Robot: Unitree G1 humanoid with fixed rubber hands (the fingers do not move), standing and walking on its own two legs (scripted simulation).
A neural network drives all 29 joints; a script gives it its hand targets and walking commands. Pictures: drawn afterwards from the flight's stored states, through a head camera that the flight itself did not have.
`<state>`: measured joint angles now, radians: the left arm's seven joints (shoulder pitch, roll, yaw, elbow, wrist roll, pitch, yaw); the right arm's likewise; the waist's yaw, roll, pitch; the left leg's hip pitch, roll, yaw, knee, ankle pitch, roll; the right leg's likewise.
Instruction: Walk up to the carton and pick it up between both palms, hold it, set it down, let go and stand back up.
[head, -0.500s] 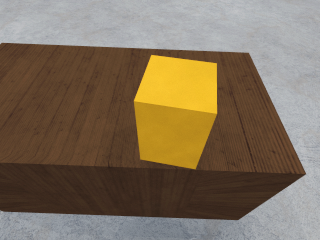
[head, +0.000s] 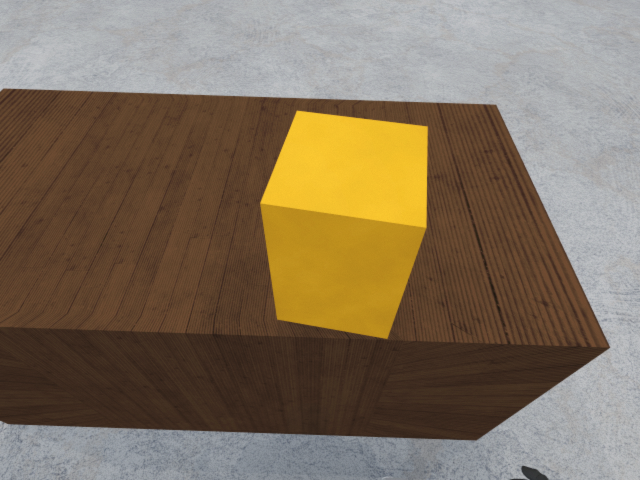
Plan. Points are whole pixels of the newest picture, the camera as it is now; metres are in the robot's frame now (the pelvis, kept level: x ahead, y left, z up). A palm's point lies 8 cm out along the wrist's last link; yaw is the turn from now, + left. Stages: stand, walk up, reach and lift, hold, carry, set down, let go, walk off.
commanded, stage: walk up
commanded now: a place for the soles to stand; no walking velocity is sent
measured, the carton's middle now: (345, 232) +0.45 -0.02 +0.03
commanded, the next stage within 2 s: stand in 0.14 s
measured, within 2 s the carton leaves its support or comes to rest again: neither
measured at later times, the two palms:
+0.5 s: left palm out of the picture +0.08 +0.29 -0.10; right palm out of the picture +0.09 -0.30 -0.12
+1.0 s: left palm (115, 471) +0.15 +0.26 -0.09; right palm out of the picture +0.14 -0.29 -0.11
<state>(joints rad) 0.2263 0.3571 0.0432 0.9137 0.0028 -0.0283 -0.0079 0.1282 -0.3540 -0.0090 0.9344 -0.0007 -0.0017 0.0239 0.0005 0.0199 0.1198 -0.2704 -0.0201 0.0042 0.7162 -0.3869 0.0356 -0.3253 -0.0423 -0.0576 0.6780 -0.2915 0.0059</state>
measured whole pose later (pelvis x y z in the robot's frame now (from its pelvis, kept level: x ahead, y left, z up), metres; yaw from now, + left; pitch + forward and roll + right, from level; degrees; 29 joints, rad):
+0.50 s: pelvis +0.00 -0.01 +0.00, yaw +0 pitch -3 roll +0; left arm 0.19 0.36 0.04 0.91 0.00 -0.02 -0.01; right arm 0.12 -0.35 -0.01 0.98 0.00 0.00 0.02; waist 0.00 0.02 0.12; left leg -0.26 -0.02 0.00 0.68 -0.37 0.02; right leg -0.33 -0.04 -0.06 0.68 -0.29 0.01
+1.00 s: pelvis +0.00 -0.02 -0.01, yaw -1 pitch -4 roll +0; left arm 0.10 0.32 0.07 0.55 0.04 0.40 0.00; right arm 0.08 -0.27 -0.07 0.88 -0.02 -0.14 0.04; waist 0.00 0.00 0.13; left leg -0.28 0.00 0.00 0.77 -0.42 0.00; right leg -0.36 -0.02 -0.06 0.76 -0.33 -0.01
